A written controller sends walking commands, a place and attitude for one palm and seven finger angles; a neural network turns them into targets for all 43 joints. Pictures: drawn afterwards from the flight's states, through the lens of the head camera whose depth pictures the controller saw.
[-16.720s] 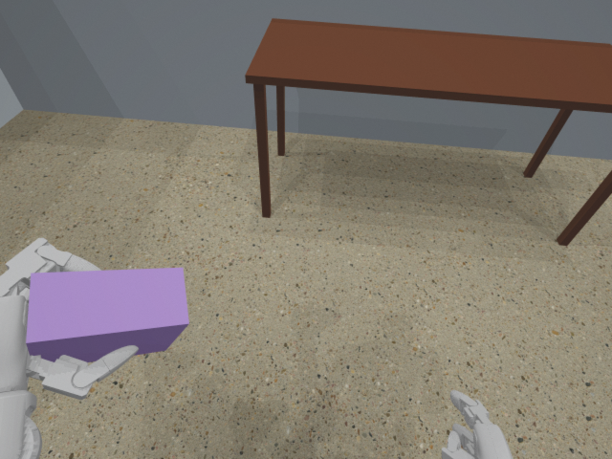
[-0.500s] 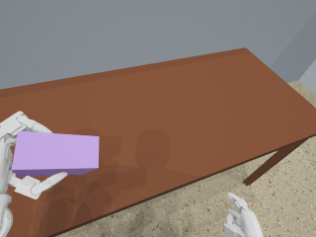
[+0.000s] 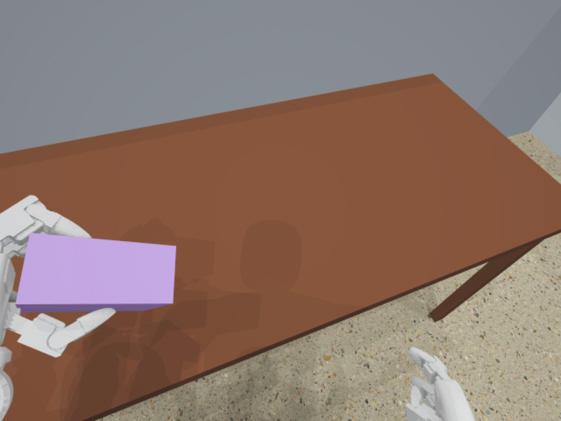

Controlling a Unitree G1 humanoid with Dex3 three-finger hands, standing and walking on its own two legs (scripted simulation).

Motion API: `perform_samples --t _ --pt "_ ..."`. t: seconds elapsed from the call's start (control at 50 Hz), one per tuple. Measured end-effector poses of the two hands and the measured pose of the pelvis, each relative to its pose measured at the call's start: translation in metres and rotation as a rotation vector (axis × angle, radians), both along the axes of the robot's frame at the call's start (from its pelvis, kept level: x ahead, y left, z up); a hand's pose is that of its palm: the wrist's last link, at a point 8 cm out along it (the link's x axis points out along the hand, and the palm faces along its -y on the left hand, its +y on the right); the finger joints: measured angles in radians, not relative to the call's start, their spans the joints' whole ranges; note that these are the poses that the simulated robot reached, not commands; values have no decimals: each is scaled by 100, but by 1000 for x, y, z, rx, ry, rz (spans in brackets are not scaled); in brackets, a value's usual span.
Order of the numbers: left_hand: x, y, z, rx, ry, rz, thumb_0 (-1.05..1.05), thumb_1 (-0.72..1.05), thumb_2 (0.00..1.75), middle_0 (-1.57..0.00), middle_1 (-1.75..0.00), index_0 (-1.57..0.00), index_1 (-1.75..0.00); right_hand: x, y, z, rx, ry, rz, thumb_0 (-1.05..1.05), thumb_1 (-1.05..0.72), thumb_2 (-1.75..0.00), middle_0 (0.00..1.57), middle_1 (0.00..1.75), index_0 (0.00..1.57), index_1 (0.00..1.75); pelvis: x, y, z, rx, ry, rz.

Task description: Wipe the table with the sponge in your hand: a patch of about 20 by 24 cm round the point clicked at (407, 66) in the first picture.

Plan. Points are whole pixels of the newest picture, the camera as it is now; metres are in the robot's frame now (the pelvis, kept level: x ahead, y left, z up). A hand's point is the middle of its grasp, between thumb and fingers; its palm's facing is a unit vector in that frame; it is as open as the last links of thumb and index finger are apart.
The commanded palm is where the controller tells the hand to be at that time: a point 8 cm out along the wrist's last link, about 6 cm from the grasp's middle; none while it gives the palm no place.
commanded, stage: come to a stop and stand still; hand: left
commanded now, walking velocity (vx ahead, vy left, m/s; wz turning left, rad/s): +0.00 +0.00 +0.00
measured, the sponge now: (119, 279) +0.24 +0.20 +0.12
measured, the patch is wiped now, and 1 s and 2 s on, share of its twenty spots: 0.00 0.00 0.00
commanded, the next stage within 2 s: look again from close up in 0.48 s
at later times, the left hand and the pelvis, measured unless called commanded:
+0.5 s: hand (47, 297) +0.20 +0.25 +0.15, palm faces +0.35 -0.85 -0.39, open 10.1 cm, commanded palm +0.14 +0.28 +0.18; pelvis -0.01 +0.00 +0.00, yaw +1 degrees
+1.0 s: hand (45, 311) +0.19 +0.24 +0.15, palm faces +0.34 -0.86 -0.38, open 10.1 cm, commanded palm +0.13 +0.28 +0.18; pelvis -0.02 +0.00 +0.00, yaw +1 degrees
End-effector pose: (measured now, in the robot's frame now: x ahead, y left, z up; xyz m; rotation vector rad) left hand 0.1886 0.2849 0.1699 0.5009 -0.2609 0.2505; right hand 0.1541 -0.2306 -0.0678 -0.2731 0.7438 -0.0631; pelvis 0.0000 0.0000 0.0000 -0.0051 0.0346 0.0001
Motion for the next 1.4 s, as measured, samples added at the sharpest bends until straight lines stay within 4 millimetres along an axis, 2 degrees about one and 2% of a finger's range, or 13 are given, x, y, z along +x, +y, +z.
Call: perform_samples --t 0.06,0.1,0.26,0.34,0.5,0.72,1.0,1.06,1.12,1.26,1.32,1.4 --pt "0 3 -18 -14 83 19 -1 -50 102 -72 -134 -75 -132 4 -4 1 -22 10 -5 1 -91 -90 20 30 20 30 0 -3 0 -2 -4 9" --pt "-1 6 -21 -16 100 41 -1 -51 102 -72 -133 -75 -132 9 -5 2 -27 4 -1 2 -91 -90 20 30 20 30 -1 -4 -1 -5 -7 13" --pt "-11 5 5 -13 -11 59 -1 -50 102 -72 -134 -75 -132 26 4 10 -4 -63 24 2 -91 -90 20 30 20 30 -3 -4 0 -10 -15 18" --pt "-15 6 6 -29 -19 67 -1 -50 102 -72 -134 -75 -132 27 12 12 19 -87 23 1 -91 -90 20 30 20 30 -6 -4 1 -10 -19 16" --pt "-24 4 -5 -69 31 76 -1 -50 102 -72 -134 -75 -132 12 18 12 38 -89 19 1 -91 -90 20 30 20 30 -13 -4 2 -9 -29 18" --pt "-33 3 -4 -69 21 68 -1 -50 102 -72 -134 -75 -132 -13 8 8 14 -65 -16 2 -91 -90 20 30 20 30 -21 -4 2 -13 -35 17" --pt "-37 -2 -2 -73 19 55 -1 -50 103 -72 -134 -75 -132 -17 4 12 15 -96 -37 2 -91 -90 20 30 20 30 -24 -3 2 -11 -42 12" --pt "-26 18 20 80 -75 56 -1 -51 103 -72 -133 -75 -131 -19 7 7 -3 -74 31 1 -91 -90 20 30 20 30 -30 -8 0 -15 -33 24" --pt "-23 32 25 30 -132 110 -1 -50 103 -72 -133 -75 -132 -21 10 5 29 -76 35 2 -91 -90 20 30 20 30 -33 -6 0 -13 -36 8" --pt "-33 0 0 -29 -33 19 -1 -50 103 -71 -134 -74 -132 -23 14 -3 58 -64 -4 1 -91 -90 20 30 20 30 -21 2 0 -7 -31 8" --pt "-32 2 -9 -34 -3 21 -1 -50 103 -72 -133 -75 -132 -20 16 -4 40 -31 5 2 -91 -90 20 30 20 30 -16 1 0 -10 -28 19" --pt "-23 15 -7 -40 -30 68 -1 -51 103 -72 -133 -75 -131 -7 20 -2 23 -25 30 2 -91 -90 20 30 20 30 -9 0 1 -13 -29 30"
